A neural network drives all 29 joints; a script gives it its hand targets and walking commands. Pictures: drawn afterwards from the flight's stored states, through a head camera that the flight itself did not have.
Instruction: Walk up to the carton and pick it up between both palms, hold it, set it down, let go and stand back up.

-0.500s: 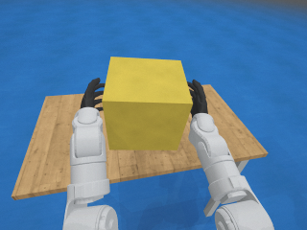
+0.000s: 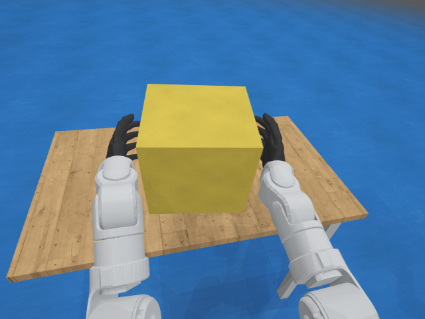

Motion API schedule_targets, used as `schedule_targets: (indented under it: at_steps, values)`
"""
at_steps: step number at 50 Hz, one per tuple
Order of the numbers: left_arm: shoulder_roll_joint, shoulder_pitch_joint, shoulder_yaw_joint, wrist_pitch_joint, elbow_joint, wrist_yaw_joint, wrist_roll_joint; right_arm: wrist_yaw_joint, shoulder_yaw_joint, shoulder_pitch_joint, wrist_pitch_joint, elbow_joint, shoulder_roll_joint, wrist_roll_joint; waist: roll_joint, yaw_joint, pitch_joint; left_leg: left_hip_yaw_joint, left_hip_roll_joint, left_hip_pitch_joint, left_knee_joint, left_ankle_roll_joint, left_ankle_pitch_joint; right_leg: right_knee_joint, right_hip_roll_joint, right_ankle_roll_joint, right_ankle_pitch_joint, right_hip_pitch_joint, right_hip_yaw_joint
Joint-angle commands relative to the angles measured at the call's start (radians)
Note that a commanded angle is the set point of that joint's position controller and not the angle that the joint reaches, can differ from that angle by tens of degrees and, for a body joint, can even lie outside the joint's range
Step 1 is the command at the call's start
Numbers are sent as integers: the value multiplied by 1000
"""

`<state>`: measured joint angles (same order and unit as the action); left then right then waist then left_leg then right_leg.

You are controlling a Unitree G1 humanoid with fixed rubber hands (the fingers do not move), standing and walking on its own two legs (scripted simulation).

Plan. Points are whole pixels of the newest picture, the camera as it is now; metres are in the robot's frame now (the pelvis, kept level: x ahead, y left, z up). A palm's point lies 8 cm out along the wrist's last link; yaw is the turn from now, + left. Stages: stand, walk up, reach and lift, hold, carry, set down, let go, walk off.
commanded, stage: hold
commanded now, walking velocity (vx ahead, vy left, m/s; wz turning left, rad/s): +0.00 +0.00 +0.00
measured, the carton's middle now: (197, 150) +0.38 +0.02 +0.17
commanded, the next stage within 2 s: none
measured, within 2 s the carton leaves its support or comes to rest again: neither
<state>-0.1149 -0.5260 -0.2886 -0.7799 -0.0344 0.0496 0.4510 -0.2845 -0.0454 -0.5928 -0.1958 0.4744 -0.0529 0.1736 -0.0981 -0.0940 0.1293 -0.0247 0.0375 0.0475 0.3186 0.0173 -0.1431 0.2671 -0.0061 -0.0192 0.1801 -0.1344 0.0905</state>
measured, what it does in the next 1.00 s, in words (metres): stands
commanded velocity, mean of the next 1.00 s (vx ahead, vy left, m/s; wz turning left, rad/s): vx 0.00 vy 0.00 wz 0.00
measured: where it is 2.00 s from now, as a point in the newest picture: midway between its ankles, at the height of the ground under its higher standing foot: outside the picture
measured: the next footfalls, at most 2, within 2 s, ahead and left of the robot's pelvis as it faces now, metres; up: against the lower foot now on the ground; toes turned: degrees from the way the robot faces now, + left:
none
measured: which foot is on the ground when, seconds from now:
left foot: down 0.00-1.00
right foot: down 0.00-1.00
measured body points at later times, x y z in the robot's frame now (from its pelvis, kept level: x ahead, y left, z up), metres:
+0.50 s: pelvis -0.01 +0.00 +0.00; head -0.05 +0.03 +0.45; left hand +0.36 +0.15 +0.18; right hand +0.36 -0.12 +0.18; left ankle +0.04 +0.13 -0.75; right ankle +0.00 -0.10 -0.75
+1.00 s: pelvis -0.01 +0.00 +0.00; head -0.05 +0.03 +0.45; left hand +0.36 +0.15 +0.18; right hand +0.36 -0.13 +0.18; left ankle +0.04 +0.13 -0.75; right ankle +0.00 -0.10 -0.75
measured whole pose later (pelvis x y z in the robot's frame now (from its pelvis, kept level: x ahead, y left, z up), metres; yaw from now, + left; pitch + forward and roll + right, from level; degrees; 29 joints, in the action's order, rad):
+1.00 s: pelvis -0.01 +0.00 +0.00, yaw +0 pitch -13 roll +0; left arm -0.12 -0.55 -0.29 -0.77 -0.01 0.04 0.45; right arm -0.27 -0.02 -0.60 -0.19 0.48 -0.06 0.15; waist -0.07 -0.09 0.12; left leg -0.03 0.04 0.04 0.31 0.02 -0.13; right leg 0.28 -0.01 -0.02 0.17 -0.12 0.09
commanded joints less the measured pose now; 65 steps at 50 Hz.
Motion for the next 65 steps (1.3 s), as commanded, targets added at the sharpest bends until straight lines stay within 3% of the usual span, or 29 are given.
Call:
schedule_targets:
  at_steps: [1, 2, 3, 4, 7, 10, 12, 14, 16, 19, 22, 26, 28, 30, 32, 34, 35, 37, 38, 40, 42, 44, 45, 49, 55, 57, 62, 65]
  values:
    - [-461, -600, 538, 76, -199, 134, -190, 115, -352, -702, 71, -377, -418, 67, 167, -32, -470, -19, -47, 268, 57, 16, 421, -4, -45, 50, -330, 40, 45]
    - [-461, -593, 550, 75, -187, 129, -199, 113, -349, -711, 65, -374, -408, 59, 167, -38, -467, -14, -51, 273, 56, 21, 404, -15, -44, 44, -304, 64, 46]
    - [-454, -585, 548, 75, -184, 123, -198, 115, -357, -716, 67, -390, -421, 61, 150, -24, -463, -17, -49, 264, 51, 13, 371, -18, -41, 43, -276, 68, 44]
    - [-450, -590, 546, 74, -169, 117, -190, 120, -340, -706, 62, -357, -416, 49, 164, -30, -417, -19, -43, 248, 29, 6, 318, -27, -40, 39, -220, 102, 39]
    - [-445, -598, 498, 68, -101, 116, -176, 136, -291, -705, 53, -295, -417, 3, 136, -5, -342, -28, -38, 168, -24, -20, 149, -40, -33, 33, -85, 109, 44]
    - [-444, -607, 448, 58, -29, 127, -150, 148, -252, -727, 47, -242, -415, -25, 119, -1, -305, -38, -32, 143, -54, -36, 68, -54, -26, 34, -16, 123, 44]
    - [-449, -616, 431, 57, -1, 130, -161, 146, -248, -769, 54, -268, -426, -26, 84, 1, -344, -41, -38, 161, -47, -41, 70, -52, -33, 42, -28, 120, 45]
    - [-436, -636, 410, 70, 8, 134, -151, 151, -259, -800, 63, -263, -438, -26, 90, 21, -364, -47, -42, 138, -49, -47, 84, -52, -28, 49, -39, 99, 42]
    - [-442, -684, 399, 79, 21, 137, -146, 154, -228, -795, 65, -206, -442, -46, 78, 5, -366, -60, -42, 143, -55, -49, 50, -61, -20, 49, -16, 123, 39]
    - [-431, -697, 371, 87, 64, 138, -131, 163, -206, -800, 70, -157, -453, -52, 96, 17, -348, -56, -39, 125, -57, -53, 31, -56, -21, 44, 3, 126, 36]
    - [-462, -682, 419, 94, 10, 130, -156, 158, -235, -803, 92, -226, -454, -37, 122, 4, -460, -53, -50, 189, -16, -33, 150, -44, -28, 48, -94, 101, 46]
    - [-450, -670, 445, 107, -33, 121, -166, 152, -276, -779, 98, -230, -446, -11, 126, 0, -472, -41, -46, 226, 18, -25, 274, -31, -32, 51, -207, 98, 42]
    - [-447, -627, 447, 98, -47, 123, -155, 143, -292, -736, 88, -234, -445, -10, 128, -14, -440, -39, -49, 235, 21, -14, 282, -33, -36, 50, -231, 75, 45]
    - [-446, -579, 459, 88, -67, 129, -147, 135, -301, -724, 91, -270, -428, 10, 126, -2, -432, -39, -52, 217, 23, -14, 308, -23, -30, 52, -269, 49, 37]
    - [-434, -602, 459, 88, -73, 130, -151, 129, -297, -697, 83, -242, -434, 5, 123, -13, -397, -40, -51, 212, 16, -9, 290, -29, -32, 50, -241, 63, 44]
    - [-421, -616, 442, 90, -53, 130, -145, 135, -279, -710, 74, -225, -437, -4, 115, -10, -355, -48, -52, 177, -17, -28, 161, -42, -23, 54, -138, 86, 38]
    - [-432, -632, 446, 92, -67, 130, -153, 136, -277, -712, 77, -245, -444, -12, 112, 0, -372, -48, -50, 167, -20, -33, 165, -37, -23, 51, -138, 72, 38]
    - [-446, -616, 481, 91, -71, 127, -170, 136, -285, -721, 86, -269, -442, 9, 138, -13, -401, -42, -46, 183, -1, -27, 213, -33, -19, 50, -182, 82, 34]
    - [-451, -622, 480, 92, -73, 124, -173, 136, -292, -749, 92, -284, -446, -1, 121, -4, -407, -44, -48, 197, 0, -27, 205, -31, -26, 52, -156, 95, 42]
    - [-454, -631, 500, 100, -108, 121, -184, 134, -309, -733, 90, -288, -451, 6, 118, -19, -459, -39, -48, 223, 10, -24, 249, -27, -31, 51, -219, 82, 50]
    - [-464, -600, 508, 94, -102, 122, -182, 130, -316, -718, 87, -301, -441, 13, 145, -16, -443, -32, -46, 228, 25, -16, 296, -20, -29, 43, -256, 72, 41]
    - [-445, -594, 485, 79, -71, 122, -166, 128, -304, -719, 74, -286, -424, 15, 136, -22, -407, -32, -46, 219, 17, -13, 259, -34, -32, 43, -216, 68, 37]
    - [-434, -582, 455, 76, -65, 127, -155, 125, -312, -698, 63, -271, -418, 21, 126, -6, -392, -37, -48, 203, 9, -19, 232, -29, -29, 49, -211, 64, 39]
    - [-422, -605, 445, 76, -65, 127, -156, 134, -308, -738, 66, -295, -447, 12, 82, 10, -395, -43, -41, 181, -20, -35, 175, -37, -27, 53, -157, 67, 36]
    - [-441, -616, 462, 79, -101, 130, -150, 137, -306, -720, 72, -281, -433, 14, 127, 1, -427, -39, -39, 240, 5, -23, 274, -36, -33, 48, -203, 76, 38]
    - [-444, -587, 469, 68, -98, 132, -151, 129, -304, -702, 62, -290, -430, 9, 114, -20, -407, -42, -46, 229, 10, -15, 272, -33, -34, 48, -225, 57, 39]
    - [-436, -623, 433, 64, -39, 141, -134, 146, -245, -726, 65, -226, -427, -25, 118, -1, -310, -50, -39, 149, -52, -34, 68, -51, -28, 36, -20, 102, 46]
    - [-446, -667, 449, 81, -51, 130, -160, 157, -238, -760, 87, -242, -435, -30, 131, -1, -386, -47, -37, 172, -37, -37, 111, -43, -25, 40, -54, 120, 43]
